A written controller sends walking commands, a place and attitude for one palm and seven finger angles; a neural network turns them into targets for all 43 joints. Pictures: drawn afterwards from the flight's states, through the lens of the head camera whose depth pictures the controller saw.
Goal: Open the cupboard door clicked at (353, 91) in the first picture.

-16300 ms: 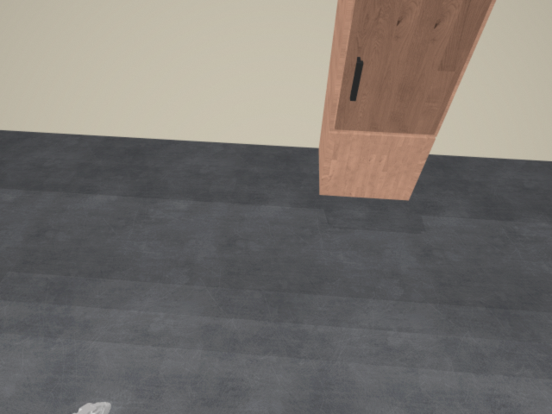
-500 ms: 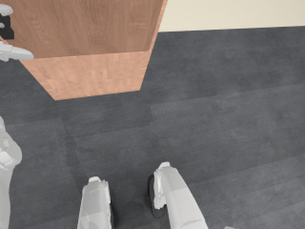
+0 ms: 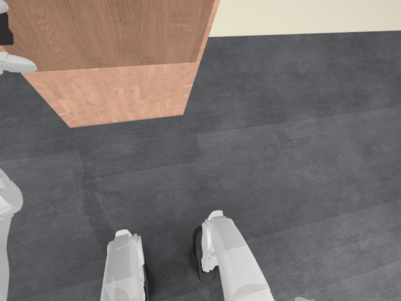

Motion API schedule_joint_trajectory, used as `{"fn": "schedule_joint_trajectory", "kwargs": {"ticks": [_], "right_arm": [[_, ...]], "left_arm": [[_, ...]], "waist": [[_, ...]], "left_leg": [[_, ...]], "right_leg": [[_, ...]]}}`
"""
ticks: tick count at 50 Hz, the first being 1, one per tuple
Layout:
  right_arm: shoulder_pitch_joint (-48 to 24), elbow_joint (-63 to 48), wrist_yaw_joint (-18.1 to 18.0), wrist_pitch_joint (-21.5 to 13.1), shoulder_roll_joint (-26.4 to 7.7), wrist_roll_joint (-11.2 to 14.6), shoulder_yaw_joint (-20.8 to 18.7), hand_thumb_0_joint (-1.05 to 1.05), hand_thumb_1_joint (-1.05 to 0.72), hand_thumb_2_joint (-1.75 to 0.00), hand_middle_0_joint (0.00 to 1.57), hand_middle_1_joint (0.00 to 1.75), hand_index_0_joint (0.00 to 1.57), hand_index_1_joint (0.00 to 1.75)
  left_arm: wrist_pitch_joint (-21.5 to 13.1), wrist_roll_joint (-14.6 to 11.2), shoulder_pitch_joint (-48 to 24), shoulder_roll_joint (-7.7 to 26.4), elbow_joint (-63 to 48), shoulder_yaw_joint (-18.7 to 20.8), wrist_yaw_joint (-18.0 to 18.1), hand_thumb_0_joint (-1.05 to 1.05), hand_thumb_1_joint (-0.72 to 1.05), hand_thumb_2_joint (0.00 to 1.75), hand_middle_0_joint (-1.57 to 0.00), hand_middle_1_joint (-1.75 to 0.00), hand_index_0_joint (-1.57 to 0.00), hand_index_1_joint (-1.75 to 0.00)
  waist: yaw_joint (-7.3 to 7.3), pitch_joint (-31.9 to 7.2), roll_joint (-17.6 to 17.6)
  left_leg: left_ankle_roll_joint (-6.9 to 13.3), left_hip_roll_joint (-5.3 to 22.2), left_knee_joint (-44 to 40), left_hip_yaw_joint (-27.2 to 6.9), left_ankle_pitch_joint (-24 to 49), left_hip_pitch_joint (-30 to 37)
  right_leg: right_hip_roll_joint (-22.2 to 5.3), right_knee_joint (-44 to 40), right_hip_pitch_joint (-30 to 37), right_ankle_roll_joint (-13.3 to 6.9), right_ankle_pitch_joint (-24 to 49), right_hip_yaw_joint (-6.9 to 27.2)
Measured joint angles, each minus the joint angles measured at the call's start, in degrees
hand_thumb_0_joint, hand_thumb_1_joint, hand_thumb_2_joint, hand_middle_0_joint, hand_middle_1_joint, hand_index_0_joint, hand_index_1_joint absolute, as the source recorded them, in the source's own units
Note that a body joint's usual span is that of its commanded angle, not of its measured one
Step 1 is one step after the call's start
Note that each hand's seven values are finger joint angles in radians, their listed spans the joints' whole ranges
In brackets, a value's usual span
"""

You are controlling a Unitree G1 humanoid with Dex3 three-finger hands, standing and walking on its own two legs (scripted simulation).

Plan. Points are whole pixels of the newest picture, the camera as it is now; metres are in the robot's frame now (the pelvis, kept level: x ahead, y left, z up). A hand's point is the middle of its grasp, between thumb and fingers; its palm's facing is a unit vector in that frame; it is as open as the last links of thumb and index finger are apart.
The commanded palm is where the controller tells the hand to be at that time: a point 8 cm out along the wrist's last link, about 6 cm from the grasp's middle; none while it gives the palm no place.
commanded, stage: close the thumb around the handle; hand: left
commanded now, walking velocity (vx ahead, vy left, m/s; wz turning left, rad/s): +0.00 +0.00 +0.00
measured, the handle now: out of the picture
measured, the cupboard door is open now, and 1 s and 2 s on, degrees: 0 2 43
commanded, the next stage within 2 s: pull the door open along its arc in 0.64 s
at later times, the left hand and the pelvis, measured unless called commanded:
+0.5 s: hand out of the picture +0.57 +0.26 +0.05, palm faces +0.09 -0.99 -0.04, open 6.5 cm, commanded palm +0.55 +0.27 +0.05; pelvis +0.00 +0.00 +0.00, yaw +0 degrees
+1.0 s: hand (4, 33) +0.55 +0.25 +0.05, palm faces +0.09 -1.00 -0.03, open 5.5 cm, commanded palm +0.51 +0.27 +0.05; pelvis +0.00 +0.00 +0.01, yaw +0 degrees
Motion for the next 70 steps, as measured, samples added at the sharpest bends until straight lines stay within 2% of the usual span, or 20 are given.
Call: {"fn": "schedule_joint_trajectory", "kwargs": {"ticks": [8,25,29,38,46,53,60,62,65,67,70], "right_arm": [[0.29,0.04,0.22,0.05,0.34,-0.11,-0.08,0.0,-0.9,-0.9,0.21,0.3,0.21,0.3],[0.42,0.0,0.15,0.14,0.21,-0.22,0.04,0.0,-0.9,-0.9,0.21,0.3,0.21,0.3],[0.38,-0.03,0.07,0.19,0.13,-0.21,0.04,0.0,-0.9,-0.9,0.21,0.3,0.21,0.3],[0.02,-0.34,-0.1,0.28,0.12,-0.13,0.25,0.0,-0.9,-0.9,0.21,0.3,0.21,0.3],[-0.07,-0.56,0.36,0.29,0.42,0.14,-0.27,0.0,-0.9,-0.9,0.2,0.3,0.21,0.3],[0.26,-1.03,1.05,0.29,0.71,1.05,-1.42,0.0,-0.9,-0.9,0.2,0.3,0.21,0.3],[-0.32,-1.17,1.64,-0.78,1.03,2.04,-3.24,0.01,-0.9,-0.9,0.2,0.3,0.21,0.3],[-0.67,-1.59,1.63,-1.33,1.0,1.78,-3.97,0.01,-0.9,-0.9,0.2,0.3,0.21,0.3],[-1.89,-1.74,2.07,-2.36,1.3,1.0,-4.86,0.01,-0.9,-0.9,0.2,0.3,0.2,0.3],[-2.95,-1.84,2.52,-2.87,1.66,0.03,-5.24,0.01,-0.9,-0.9,0.2,0.3,0.2,0.3],[-4.68,-1.79,3.31,-3.33,2.49,-1.43,-5.72,0.01,-0.9,-0.9,0.2,0.3,0.2,0.3]], "left_arm": [[-0.27,-0.02,0.74,-0.97,-0.56,-0.3,0.54,-0.01,-0.29,0.4,-0.31,-1.22,-0.32,-1.23],[-1.11,0.46,0.02,-0.89,1.62,-0.57,1.51,0.0,0.58,0.77,-0.37,-1.31,-0.38,-1.32],[-1.24,0.69,-0.08,-0.69,1.34,-0.47,0.87,0.01,0.72,0.83,-0.38,-1.33,-0.39,-1.33],[-0.76,1.0,-0.93,-0.47,1.54,-0.09,1.1,0.0,0.74,0.86,-0.39,-1.34,-0.38,-1.35],[0.07,-0.99,2.02,-2.0,-1.79,-0.05,1.5,0.01,0.77,0.85,-0.4,-1.35,-0.36,-1.35],[-0.55,-4.58,11.7,-7.66,-9.98,-0.49,1.69,0.0,0.76,0.79,-0.39,-1.35,-0.36,-1.35],[-2.1,-8.16,24.8,-16.75,-20.7,-5.72,4.12,0.0,0.74,0.76,-0.38,-1.35,-0.36,-1.35],[-2.46,-8.89,28.42,-20.77,-24.17,-7.66,8.44,0.0,0.73,0.75,-0.38,-1.35,-0.37,-1.35],[-4.22,-8.92,32.47,-28.26,-28.34,-10.39,19.71,0.01,0.71,0.76,-0.36,-1.35,-0.38,-1.35],[-5.89,-7.14,34.25,-32.96,-29.97,-12.04,27.97,0.01,0.71,0.77,-0.35,-1.35,-0.38,-1.35],[-7.7,-2.72,36.32,-38.15,-31.41,-15.01,39.28,0.0,0.73,0.79,-0.34,-1.35,-0.39,-1.35]], "waist": [[-0.05,-0.27,0.08],[-0.32,-0.18,0.28],[-0.35,-0.13,0.28],[-0.41,-0.03,0.26],[0.18,-0.02,0.17],[1.81,-0.67,0.08],[4.53,-2.26,-0.21],[5.5,-2.82,0.12],[6.93,-3.4,-0.06],[7.76,-3.8,-0.29],[8.88,-4.21,-0.61]], "left_leg": [[0.1,-0.05,-0.68,0.07,0.04,0.97],[0.15,-0.11,-0.81,0.38,-0.09,1.22],[0.08,-0.08,-0.56,0.33,-0.15,0.76],[-0.12,-0.05,-0.04,0.12,-0.14,0.12],[-0.17,0.25,-0.76,0.49,0.03,1.02],[0.07,0.31,-3.6,1.68,0.21,5.01],[0.3,-0.44,-7.66,2.59,0.59,10.76],[0.3,-0.7,-8.58,2.59,0.63,12.16],[0.3,-1.16,-9.77,2.98,0.67,14.24],[0.29,-1.4,-10.19,3.21,0.62,15.2],[0.17,-1.62,-10.32,3.39,0.44,16.18]], "right_leg": [[0.01,-0.8,1.04,0.14,0.09,0.05],[-0.01,-0.63,1.03,0.2,-0.11,0.4],[0.03,-0.34,0.53,0.13,-0.17,0.39],[0.07,0.32,-0.16,-0.09,-0.27,0.25],[0.41,-0.33,0.47,-0.14,0.07,0.6],[0.57,-2.7,3.88,0.18,0.28,1.61],[-0.06,-5.88,9.29,0.6,0.09,2.32],[-0.29,-6.72,10.78,0.72,-0.03,2.28],[-0.72,-7.38,12.62,0.89,-0.3,2.63],[-0.94,-7.37,13.36,0.88,-0.56,2.85],[-1.16,-6.92,14.06,0.76,-1.06,3.04]]}}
